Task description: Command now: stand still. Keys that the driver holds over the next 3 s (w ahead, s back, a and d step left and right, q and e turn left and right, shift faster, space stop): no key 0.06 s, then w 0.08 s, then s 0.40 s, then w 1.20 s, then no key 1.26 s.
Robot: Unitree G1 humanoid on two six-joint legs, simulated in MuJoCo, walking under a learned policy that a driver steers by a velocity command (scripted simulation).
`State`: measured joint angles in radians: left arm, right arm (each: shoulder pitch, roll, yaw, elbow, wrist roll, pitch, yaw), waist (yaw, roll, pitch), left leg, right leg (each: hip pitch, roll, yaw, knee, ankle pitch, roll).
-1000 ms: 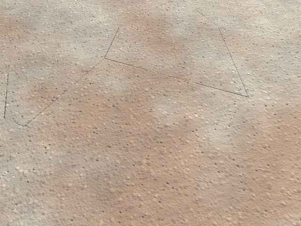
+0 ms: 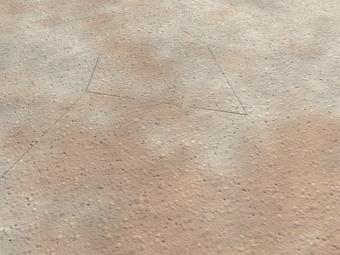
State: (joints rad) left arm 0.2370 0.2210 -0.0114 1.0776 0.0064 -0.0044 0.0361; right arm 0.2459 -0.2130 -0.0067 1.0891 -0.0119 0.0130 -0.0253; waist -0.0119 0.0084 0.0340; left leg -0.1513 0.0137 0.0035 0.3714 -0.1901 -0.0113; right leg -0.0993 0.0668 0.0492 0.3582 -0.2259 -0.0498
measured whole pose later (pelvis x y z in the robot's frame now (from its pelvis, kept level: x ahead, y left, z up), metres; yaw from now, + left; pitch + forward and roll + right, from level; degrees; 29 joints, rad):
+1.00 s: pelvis +0.02 -0.01 +0.00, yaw +0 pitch +1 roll +0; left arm 0.48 0.18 0.03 1.10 0.02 -0.06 0.03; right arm 0.19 -0.24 -0.06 1.01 -0.03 0.00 0.03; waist 0.04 0.01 -0.04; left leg -0.48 0.04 0.05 0.81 -0.25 0.00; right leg -0.01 0.05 0.03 0.20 -0.21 -0.07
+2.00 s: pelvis +0.51 +0.04 +0.00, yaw +0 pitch -1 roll +0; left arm 0.36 0.17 0.02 1.08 0.02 -0.09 0.00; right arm 0.16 -0.19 -0.04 0.95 -0.02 -0.03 -0.01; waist 0.02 0.03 0.09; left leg -0.55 0.06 0.01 0.83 -0.18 0.03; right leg -0.10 0.08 -0.10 0.29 -0.19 -0.11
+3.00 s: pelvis +0.60 +0.06 +0.00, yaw +0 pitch -2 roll +0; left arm 0.36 0.11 -0.02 1.17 0.01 -0.02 0.05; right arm 0.30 -0.12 0.00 1.16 -0.01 -0.01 -0.04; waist -0.01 -0.01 0.03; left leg -0.21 -0.03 0.07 0.40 -0.16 0.05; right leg -0.03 0.02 -0.04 0.37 -0.32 -0.04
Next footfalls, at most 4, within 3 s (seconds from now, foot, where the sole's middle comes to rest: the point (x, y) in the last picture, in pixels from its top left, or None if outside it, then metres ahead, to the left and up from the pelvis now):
1.16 left None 0.19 0.12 -0.78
1.68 right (186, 243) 0.57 -0.03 -0.78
2.14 left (142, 219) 0.68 0.15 -0.78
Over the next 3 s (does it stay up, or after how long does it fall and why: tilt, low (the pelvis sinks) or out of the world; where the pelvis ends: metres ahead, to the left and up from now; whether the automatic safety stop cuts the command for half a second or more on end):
stays up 0.60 0.06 0.00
